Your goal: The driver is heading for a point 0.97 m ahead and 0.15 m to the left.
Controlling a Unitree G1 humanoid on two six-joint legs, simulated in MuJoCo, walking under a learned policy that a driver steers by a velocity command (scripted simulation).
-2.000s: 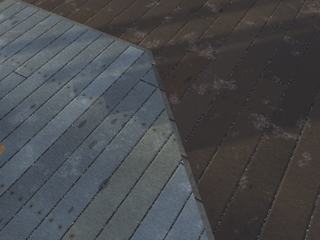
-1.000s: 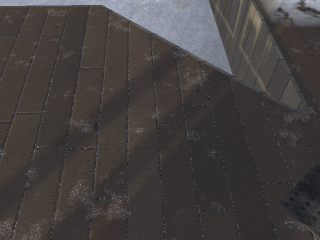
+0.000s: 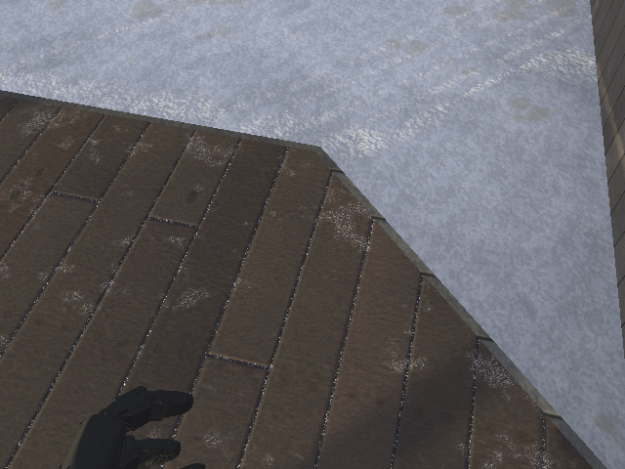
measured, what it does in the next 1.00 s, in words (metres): walks ahead: right foot, then left foot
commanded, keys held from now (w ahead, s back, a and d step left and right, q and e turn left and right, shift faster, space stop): q+shift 0.44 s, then shift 0.02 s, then e+shift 0.54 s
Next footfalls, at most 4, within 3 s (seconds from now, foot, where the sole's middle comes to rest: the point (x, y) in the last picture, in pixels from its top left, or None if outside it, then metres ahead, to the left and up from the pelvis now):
0.12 right None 0.35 -0.15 -0.77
0.56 left None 0.33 0.12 -0.77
0.94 right None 0.37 -0.13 -0.77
1.56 left None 0.33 0.08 -0.77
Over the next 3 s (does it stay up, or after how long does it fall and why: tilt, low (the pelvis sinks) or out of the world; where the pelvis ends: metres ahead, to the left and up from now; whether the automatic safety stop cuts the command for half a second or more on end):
stays up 1.05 0.28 0.00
